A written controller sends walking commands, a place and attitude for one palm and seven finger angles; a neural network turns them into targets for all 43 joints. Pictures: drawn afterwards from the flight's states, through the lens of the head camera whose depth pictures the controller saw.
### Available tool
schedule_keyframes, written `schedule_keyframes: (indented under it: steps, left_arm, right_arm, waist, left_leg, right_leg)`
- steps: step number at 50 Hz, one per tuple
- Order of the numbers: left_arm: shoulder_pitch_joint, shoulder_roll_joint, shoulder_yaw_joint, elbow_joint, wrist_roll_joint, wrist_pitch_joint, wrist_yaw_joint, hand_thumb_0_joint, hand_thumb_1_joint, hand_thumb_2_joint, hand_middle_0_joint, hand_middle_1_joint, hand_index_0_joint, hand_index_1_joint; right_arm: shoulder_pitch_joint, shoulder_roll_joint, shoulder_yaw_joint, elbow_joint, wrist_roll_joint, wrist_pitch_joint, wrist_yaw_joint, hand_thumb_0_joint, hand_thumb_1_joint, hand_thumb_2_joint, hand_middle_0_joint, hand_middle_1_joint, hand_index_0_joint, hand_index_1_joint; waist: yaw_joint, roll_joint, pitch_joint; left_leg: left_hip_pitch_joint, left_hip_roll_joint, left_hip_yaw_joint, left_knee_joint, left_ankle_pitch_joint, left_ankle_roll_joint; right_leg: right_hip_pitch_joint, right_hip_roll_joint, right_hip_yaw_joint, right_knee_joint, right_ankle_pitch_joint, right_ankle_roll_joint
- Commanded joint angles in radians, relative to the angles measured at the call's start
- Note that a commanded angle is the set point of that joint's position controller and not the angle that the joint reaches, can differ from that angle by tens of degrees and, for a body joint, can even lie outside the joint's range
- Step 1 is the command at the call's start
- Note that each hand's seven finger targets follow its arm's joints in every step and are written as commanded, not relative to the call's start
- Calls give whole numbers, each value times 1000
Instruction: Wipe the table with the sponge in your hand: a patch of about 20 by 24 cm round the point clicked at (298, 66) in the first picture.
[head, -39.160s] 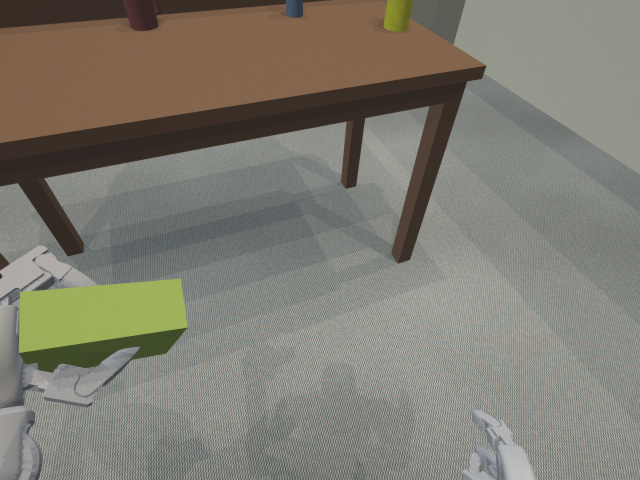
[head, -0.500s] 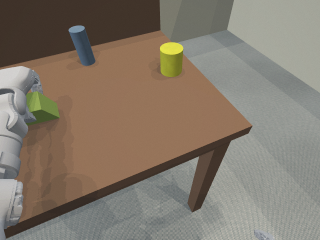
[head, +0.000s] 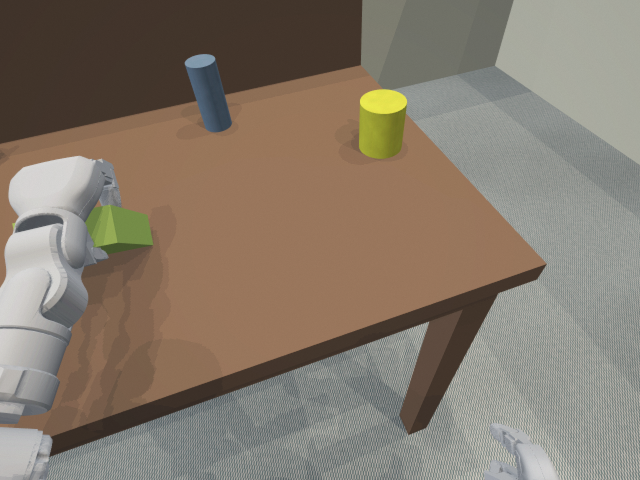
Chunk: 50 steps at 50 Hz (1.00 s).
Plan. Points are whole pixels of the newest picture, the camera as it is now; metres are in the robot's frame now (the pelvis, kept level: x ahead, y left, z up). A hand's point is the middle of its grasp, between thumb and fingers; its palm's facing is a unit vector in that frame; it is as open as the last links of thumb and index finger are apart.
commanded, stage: wipe back along the first lane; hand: left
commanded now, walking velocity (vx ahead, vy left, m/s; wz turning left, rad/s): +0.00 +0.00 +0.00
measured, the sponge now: (98, 236) +0.38 +0.35 +0.10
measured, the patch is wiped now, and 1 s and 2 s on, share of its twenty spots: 0.95 1.00 1.00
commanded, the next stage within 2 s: lift the sponge slowly off the table in 1.32 s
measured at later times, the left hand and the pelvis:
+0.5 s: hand (86, 245) +0.33 +0.31 +0.14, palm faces +0.05 +0.01 -1.00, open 8.7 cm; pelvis +0.00 -0.02 +0.00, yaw -1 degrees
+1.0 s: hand (84, 277) +0.28 +0.29 +0.14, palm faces +0.12 -0.03 -0.99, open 8.6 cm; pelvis +0.01 -0.02 +0.00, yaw -2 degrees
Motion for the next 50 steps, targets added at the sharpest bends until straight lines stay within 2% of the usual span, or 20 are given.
schedule_keyframes:
  steps: [1,2,3,4,6,7,8,13,17,21,22,26,32,33,34,38,40,43,47,50]
  left_arm:
    - [-255,186,41,-107,-6,44,-28,0,100,1300,-1200,-1600,-1200,-1600]
    - [-239,215,68,-107,-4,46,-29,0,100,1300,-1200,-1600,-1200,-1600]
    - [-241,181,34,-113,-4,46,-33,0,100,1300,-1200,-1600,-1200,-1600]
    - [-216,202,58,-90,-7,46,-33,0,100,1300,-1200,-1600,-1200,-1600]
    - [-239,171,18,-64,-2,49,-42,0,100,1300,-1200,-1600,-1200,-1600]
    - [-219,199,51,-82,-4,46,-44,0,100,1300,-1200,-1600,-1200,-1600]
    - [-193,172,29,-82,-8,44,-46,0,100,1300,-1200,-1600,-1200,-1600]
    - [-91,195,69,-111,-17,25,-51,0,100,1300,-1200,-1600,-1200,-1600]
    - [14,157,71,-185,-42,21,-53,0,100,1300,-1200,-1600,-1200,-1600]
    - [93,147,80,-188,-64,41,-45,0,100,1300,-1200,-1600,-1200,-1600]
    - [110,173,109,-212,-69,43,-43,0,100,1300,-1200,-1600,-1200,-1600]
    - [171,123,72,-253,-77,70,-40,0,100,1300,-1200,-1600,-1200,-1600]
    - [283,132,102,-315,-96,105,-41,0,100,1300,-1200,-1600,-1200,-1600]
    - [268,112,81,-342,-94,111,-41,0,100,1300,-1200,-1600,-1200,-1600]
    - [310,122,100,-322,-103,116,-40,0,100,1300,-1200,-1600,-1200,-1600]
    - [337,103,83,-412,-102,142,-43,0,100,1300,-1200,-1600,-1200,-1600]
    - [384,74,64,-417,-106,148,-43,0,100,1300,-1200,-1600,-1200,-1600]
    - [442,86,88,-498,-113,162,-40,0,100,1300,-1200,-1600,-1200,-1600]
    - [489,95,109,-543,-120,181,-35,0,100,1300,-1200,-1600,-1200,-1600]
    - [491,46,60,-552,-116,200,-28,0,100,1300,-1200,-1600,-1200,-1600]
  right_arm:
    - [-111,-140,-39,-140,0,-43,-19,0,-900,-900,200,300,200,300]
    - [-118,-144,-38,-139,2,-45,-21,0,-900,-900,200,300,200,300]
    - [-121,-137,-33,-144,1,-49,-24,0,-900,-900,200,300,200,300]
    - [-118,-137,-32,-140,2,-49,-28,0,-900,-900,200,300,200,300]
    - [-123,-137,-26,-136,3,-48,-34,0,-900,-900,200,300,200,300]
    - [-125,-139,-26,-141,3,-50,-32,0,-900,-900,200,300,200,300]
    - [-133,-134,-25,-149,3,-53,-33,0,-900,-900,200,300,200,300]
    - [-139,-133,-24,-160,0,-58,-29,0,-900,-900,200,300,200,300]
    - [-163,-131,-26,-178,0,-62,-20,0,-900,-900,200,300,200,300]
    - [-162,-135,-30,-168,0,-66,-20,0,-900,-900,200,300,200,300]
    - [-170,-139,-30,-170,-1,-67,-18,0,-900,-900,200,300,200,300]
    - [-182,-134,-31,-171,3,-72,-19,0,-900,-900,200,300,200,300]
    - [-209,-132,-27,-178,5,-80,-13,0,-900,-900,200,300,200,300]
    - [-202,-127,-27,-185,2,-81,-13,0,-900,-900,200,300,200,300]
    - [-198,-126,-27,-182,4,-82,-15,0,-900,-900,200,300,200,300]
    - [-212,-121,-25,-199,5,-82,-10,0,-900,-900,200,300,200,300]
    - [-215,-119,-20,-197,7,-83,-9,0,-900,-900,200,300,200,300]
    - [-223,-114,-19,-216,5,-88,-2,0,-900,-900,200,300,200,300]
    - [-258,-113,-14,-216,5,-84,-1,0,-900,-900,200,300,200,300]
    - [-243,-108,-10,-216,7,-80,-3,0,-900,-900,200,300,200,300]
  waist:
    - [-8,-63,-223]
    - [-3,-52,-227]
    - [-5,-54,-229]
    - [-1,-73,-214]
    - [-14,-79,-184]
    - [-5,-69,-189]
    - [0,-71,-186]
    - [17,-58,-199]
    - [26,-63,-184]
    - [24,-121,-155]
    - [29,-116,-168]
    - [28,-110,-150]
    - [33,-125,-156]
    - [34,-131,-180]
    - [34,-148,-156]
    - [38,-112,-172]
    - [33,-120,-148]
    - [46,-125,-184]
    - [52,-116,-151]
    - [42,-104,-108]
  left_leg:
    - [179,77,-34,-36,395,-62]
    - [178,77,-30,-41,371,-57]
    - [172,72,-26,-40,357,-54]
    - [161,71,-24,-45,330,-50]
    - [145,70,-17,-56,275,-49]
    - [145,74,-25,-61,268,-49]
    - [142,68,-19,-57,270,-45]
    - [135,65,-13,-44,297,-42]
    - [134,69,-18,-38,325,-41]
    - [109,61,-2,-24,308,-36]
    - [111,62,-5,-24,304,-35]
    - [107,56,6,-9,334,-36]
    - [97,55,6,13,338,-36]
    - [95,53,11,23,353,-35]
    - [87,54,11,26,357,-35]
    - [98,56,10,36,377,-37]
    - [96,60,7,37,401,-40]
    - [95,59,5,52,412,-38]
    - [92,61,0,40,380,-42]
    - [81,67,0,29,372,-47]
  right_leg:
    - [31,31,-47,-17,235,-73]
    - [39,31,-38,-20,226,-78]
    - [48,27,-42,-16,228,-76]
    - [52,28,-42,-20,220,-76]
    - [37,28,-43,-28,196,-74]
    - [45,29,-37,-29,182,-79]
    - [54,25,-38,-27,192,-77]
    - [90,24,-31,-13,240,-77]
    - [92,28,-26,-7,268,-76]
    - [93,25,-23,-2,306,-66]
    - [106,24,-12,0,308,-69]
    - [106,21,-13,13,364,-63]
    - [121,23,12,35,419,-60]
    - [131,15,0,44,443,-55]
    - [130,16,0,47,457,-54]
    - [122,13,2,55,461,-52]
    - [112,17,-1,61,479,-51]
    - [134,13,8,74,503,-50]
    - [118,24,24,67,470,-55]
    - [86,21,-1,64,420,-52]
